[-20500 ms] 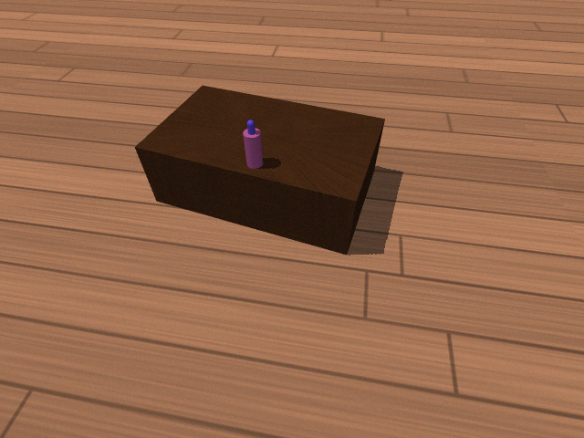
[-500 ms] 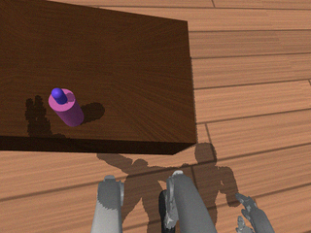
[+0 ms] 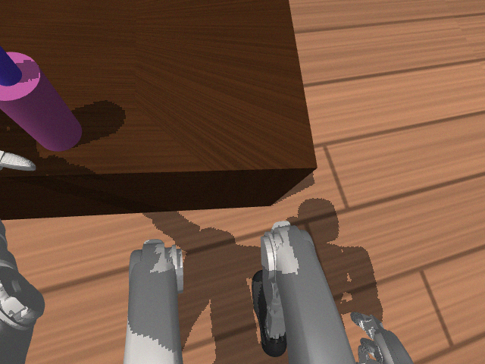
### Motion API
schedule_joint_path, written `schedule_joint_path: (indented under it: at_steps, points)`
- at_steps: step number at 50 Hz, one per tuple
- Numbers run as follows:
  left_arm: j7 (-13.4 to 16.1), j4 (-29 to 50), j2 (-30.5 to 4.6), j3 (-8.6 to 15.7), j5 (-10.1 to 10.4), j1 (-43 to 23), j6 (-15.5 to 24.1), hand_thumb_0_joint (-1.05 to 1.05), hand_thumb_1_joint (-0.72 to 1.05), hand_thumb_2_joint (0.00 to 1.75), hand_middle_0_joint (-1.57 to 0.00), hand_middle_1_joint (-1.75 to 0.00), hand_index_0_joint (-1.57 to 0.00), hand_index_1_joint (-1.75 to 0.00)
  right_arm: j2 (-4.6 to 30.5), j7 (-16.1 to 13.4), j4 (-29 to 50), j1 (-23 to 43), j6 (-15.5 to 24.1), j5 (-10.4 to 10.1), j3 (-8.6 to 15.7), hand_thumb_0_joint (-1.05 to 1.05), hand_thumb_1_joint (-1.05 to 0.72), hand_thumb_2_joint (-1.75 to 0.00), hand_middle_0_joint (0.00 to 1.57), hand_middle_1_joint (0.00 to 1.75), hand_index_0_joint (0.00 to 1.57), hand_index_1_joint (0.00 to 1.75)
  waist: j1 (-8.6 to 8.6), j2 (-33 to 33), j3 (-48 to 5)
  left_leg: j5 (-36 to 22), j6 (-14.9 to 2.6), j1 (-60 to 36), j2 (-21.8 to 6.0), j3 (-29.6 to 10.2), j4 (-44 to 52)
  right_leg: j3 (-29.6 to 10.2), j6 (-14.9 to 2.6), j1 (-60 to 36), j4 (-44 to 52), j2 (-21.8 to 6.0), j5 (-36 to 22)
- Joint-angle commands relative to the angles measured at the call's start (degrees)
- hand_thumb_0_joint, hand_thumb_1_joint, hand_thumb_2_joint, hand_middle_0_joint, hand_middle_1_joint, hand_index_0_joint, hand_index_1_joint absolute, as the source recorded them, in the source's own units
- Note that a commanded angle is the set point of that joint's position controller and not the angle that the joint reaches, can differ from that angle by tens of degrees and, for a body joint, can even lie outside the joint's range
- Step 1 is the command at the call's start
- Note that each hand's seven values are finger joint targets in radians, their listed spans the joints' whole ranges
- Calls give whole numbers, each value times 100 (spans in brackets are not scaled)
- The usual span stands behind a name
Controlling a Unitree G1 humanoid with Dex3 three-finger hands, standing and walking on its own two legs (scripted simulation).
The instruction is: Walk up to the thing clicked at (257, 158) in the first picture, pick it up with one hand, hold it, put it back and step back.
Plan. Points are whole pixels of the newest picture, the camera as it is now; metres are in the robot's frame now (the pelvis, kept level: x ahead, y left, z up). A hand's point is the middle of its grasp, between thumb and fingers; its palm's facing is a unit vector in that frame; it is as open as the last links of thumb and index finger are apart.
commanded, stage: close in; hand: left
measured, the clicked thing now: (29, 98) +0.50 +0.26 +0.01
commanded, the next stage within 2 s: rest palm in 0.40 s
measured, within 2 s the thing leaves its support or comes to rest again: leaves its support in 1.96 s
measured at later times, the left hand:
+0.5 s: hand (6, 103) +0.49 +0.28 +0.02, palm faces +0.35 -0.94 +0.01, open 17.7 cm
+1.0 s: hand (18, 95) +0.51 +0.27 +0.01, palm faces +0.35 -0.94 -0.02, open 15.0 cm
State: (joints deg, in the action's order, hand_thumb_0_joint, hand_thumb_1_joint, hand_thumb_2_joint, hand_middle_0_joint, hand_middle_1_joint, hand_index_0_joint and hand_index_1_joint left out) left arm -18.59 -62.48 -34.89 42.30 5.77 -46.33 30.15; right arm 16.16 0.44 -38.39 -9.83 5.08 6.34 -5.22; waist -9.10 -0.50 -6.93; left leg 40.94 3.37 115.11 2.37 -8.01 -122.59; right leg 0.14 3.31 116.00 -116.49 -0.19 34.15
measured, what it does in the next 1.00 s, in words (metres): stands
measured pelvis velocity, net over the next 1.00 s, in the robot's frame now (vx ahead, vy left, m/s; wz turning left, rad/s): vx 0.01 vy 0.00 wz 0.02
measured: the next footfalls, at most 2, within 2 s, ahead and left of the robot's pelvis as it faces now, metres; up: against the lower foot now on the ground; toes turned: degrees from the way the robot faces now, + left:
none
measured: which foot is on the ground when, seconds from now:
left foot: down 0.00-1.00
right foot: down 0.00-1.00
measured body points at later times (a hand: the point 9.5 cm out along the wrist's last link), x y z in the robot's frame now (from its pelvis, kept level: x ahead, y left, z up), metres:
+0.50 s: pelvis +0.00 +0.00 +0.01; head +0.21 +0.05 +0.41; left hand +0.47 +0.33 +0.02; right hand +0.10 -0.28 -0.10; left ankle +0.07 +0.13 -0.39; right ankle +0.12 -0.14 -0.39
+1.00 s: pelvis +0.01 +0.00 +0.01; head +0.22 +0.04 +0.40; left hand +0.48 +0.32 +0.02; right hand +0.11 -0.27 -0.11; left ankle +0.07 +0.13 -0.39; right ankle +0.12 -0.14 -0.39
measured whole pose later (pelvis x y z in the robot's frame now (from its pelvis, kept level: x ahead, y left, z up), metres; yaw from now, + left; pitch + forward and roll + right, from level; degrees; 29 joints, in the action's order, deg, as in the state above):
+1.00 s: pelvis +0.01 +0.00 +0.01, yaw +1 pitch +35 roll -4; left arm -3.6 -55.5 -27.3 31.5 3.3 -46.1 30.2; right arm 16.4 3.0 -36.6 -9.2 -1.3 3.9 -2.2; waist -8.3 0.5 -8.0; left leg 41.4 2.8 114.4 2.6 -6.9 -121.1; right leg -0.7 3.4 115.4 -115.7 -0.8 35.2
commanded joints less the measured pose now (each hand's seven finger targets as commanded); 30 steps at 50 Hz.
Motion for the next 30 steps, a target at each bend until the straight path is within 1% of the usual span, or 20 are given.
schedule_joint_path:
  at_steps: [1, 2, 3, 5, 6, 7, 8, 10, 11, 12, 13, 15, 17, 18, 19, 21, 23, 25, 27, 30]
  points:
    - [610, 1861, -2106, -17, -153, -2059, 357, 0, -60, 3, -5, -9, -6, -7, 1298, -36, 396, -886, -77, -66, 589, 0, -91, -90, 20, 30, 20, 30, 307, 1585, -4288, -617, -383, -2451, -118, 614, 1960, 423, -465, -2585, 1144, -19, -366]
    - [707, 1830, -2062, -28, -151, -1955, 316, 0, -59, 3, -4, -8, -6, -7, 1309, -31, 417, -878, -117, -86, 615, 0, -91, -90, 20, 30, 20, 30, 318, 1493, -4245, -588, -404, -2369, -100, 648, 1928, 408, -453, -2653, 1192, -22, -345]
    - [745, 1814, -1802, -182, -138, -1922, 269, 0, -58, 2, -4, -8, -6, -6, 1284, -30, 407, -866, -143, -119, 628, 0, -91, -90, 20, 30, 20, 30, 227, 1419, -4122, -559, -412, -2330, -101, 622, 1914, 420, -454, -2506, 1192, -25, -334]
    - [797, 1700, -1548, -359, -106, -1887, 184, 0, -59, 0, -4, -7, -6, -5, 1281, -21, 395, -916, -188, -177, 663, 0, -92, -90, 20, 30, 20, 30, 45, 1088, -3874, -322, -471, -2013, -85, 615, 1844, 426, -424, -2465, 1299, -23, -158]
    - [803, 1636, -1580, -374, -86, -1725, 128, 0, -60, 1, -4, -6, -6, -5, 1266, -39, 343, -930, -201, -205, 671, 0, -91, -90, 20, 30, 20, 30, 99, 930, -3759, -243, -495, -1891, -83, 658, 1809, 396, -412, -2498, 1376, -12, -75]
    - [811, 1661, -1565, -452, -66, -1783, 111, 0, -60, 1, -4, -7, -6, -5, 1252, -36, 369, -908, -223, -222, 654, 0, -91, -90, 20, 30, 20, 30, 47, 872, -3627, -141, -521, -1673, -70, 686, 1773, 358, -404, -2580, 1440, -14, 9]
    - [831, 1666, -1548, -413, -53, -1660, 95, 0, -61, 0, -4, -6, -6, -4, 1265, -38, 442, -833, -235, -244, 680, 0, -91, -90, 20, 30, 20, 30, 104, 782, -3548, -66, -534, -1613, -70, 682, 1812, 356, -403, -2535, 1466, -14, 61]
    - [833, 1510, -1187, -586, 37, -1608, 38, 0, -61, 0, -4, -6, -7, -4, 1215, -8, 395, -879, -249, -273, 647, 0, -91, -90, 20, 30, 20, 30, 39, 670, -3387, -111, -539, -1490, -72, 660, 1764, 368, -401, -2538, 1453, -10, 11]
    - [838, 1538, -1128, -569, 81, -1524, 39, 0, -61, 0, -4, -6, -6, -4, 1238, 3, 462, -844, -252, -305, 652, 0, -91, -90, 20, 30, 20, 30, 40, 630, -3352, -152, -533, -1496, -68, 611, 1829, 412, -415, -2491, 1418, -9, -23]
    - [859, 1559, -1110, -629, 86, -1577, 51, 0, -61, 0, -3, -6, -6, -3, 1236, 5, 437, -844, -256, -329, 662, 0, -91, -90, 20, 30, 20, 30, 63, 614, -3262, -52, -529, -1501, -66, 592, 1877, 407, -420, -2371, 1444, -13, 69]
    - [902, 1550, -1213, -570, 67, -1505, 53, 0, -61, 0, -3, -6, -6, -3, 1248, 6, 487, -795, -265, -328, 666, 0, -90, -89, 20, 30, 20, 30, 133, 697, -3231, -92, -521, -1516, -75, 616, 1883, 389, -428, -2397, 1444, -10, 38]
    - [966, 1723, -981, -766, 35, -1618, 92, 0, -59, 1, -3, -6, -6, -3, 1203, 24, 510, -795, -291, -341, 669, 0, -90, -89, 20, 30, 20, 30, 80, 777, -3196, -14, -506, -1591, -86, 571, 1986, 395, -438, -2351, 1452, -22, 78]
    - [1082, 1806, -1003, -693, 22, -1554, 122, 0, -59, 0, -3, -6, -6, -3, 1247, 37, 519, -789, -301, -349, 702, 0, -90, -89, 20, 30, 20, 30, 190, 954, -3339, -196, -464, -1935, -100, 522, 2046, 398, -466, -2238, 1371, -29, -104]
    - [1120, 1963, -807, -874, 8, -1740, 160, 0, -59, 0, -3, -6, -6, -3, 1233, 51, 498, -813, -309, -342, 709, 0, -90, -89, 20, 30, 20, 30, 121, 1086, -3434, -284, -434, -2133, -118, 490, 2045, 402, -483, -2148, 1331, -35, -192]
    - [1152, 2028, -722, -918, -12, -1751, 190, 0, -58, 2, -3, -6, -6, -3, 1237, 61, 485, -845, -323, -341, 716, 0, -90, -89, 20, 30, 20, 30, 126, 1153, -3486, -432, -402, -2278, -126, 437, 2095, 423, -497, -2118, 1279, -46, -298]
    - [1273, 2089, -964, -808, -101, -1679, 217, 0, -55, 3, -3, -5, -5, -3, 1235, 58, 447, -862, -350, -307, 743, 0, -90, -89, 20, 30, 20, 30, 205, 1133, -3692, -720, -420, -2311, -108, 558, 1970, 375, -491, -2413, 1333, -37, -509]
    - [1328, 2214, -602, -996, -78, -1768, 252, 0, -57, 3, -3, -6, -5, -4, 1198, 84, 400, -913, -361, -296, 738, 0, -90, -90, 20, 30, 20, 30, 141, 1258, -3738, -990, -380, -2496, -111, 520, 1993, 381, -518, -2316, 1268, -46, -724]
    - [1419, 2440, -772, -930, -127, -1850, 291, 0, -56, 3, -4, -6, -6, -4, 1235, 79, 393, -903, -388, -274, 790, 0, -90, -90, 20, 30, 20, 30, 185, 1369, -3976, -1173, -376, -2737, -117, 535, 1961, 367, -525, -2396, 1265, -50, -851]
    - [1489, 2158, -546, -1017, -189, -1616, 260, 0, -61, 4, -5, -4, -6, -3, 1193, 93, 320, -960, -423, -257, 784, 0, -89, -90, 20, 30, 20, 30, 140, 1291, -3850, -1355, -368, -2649, -111, 556, 1921, 368, -530, -2428, 1262, -53, -988]
    - [1623, 2048, -456, -955, -193, -1506, 318, 0, -61, 4, -5, -5, -6, -4, 1179, 113, 342, -891, -460, -238, 771, 0, -90, -90, 20, 30, 20, 30, 132, 1023, -3690, -1339, -406, -2397, -93, 568, 1840, 372, -511, -2470, 1260, -56, -990]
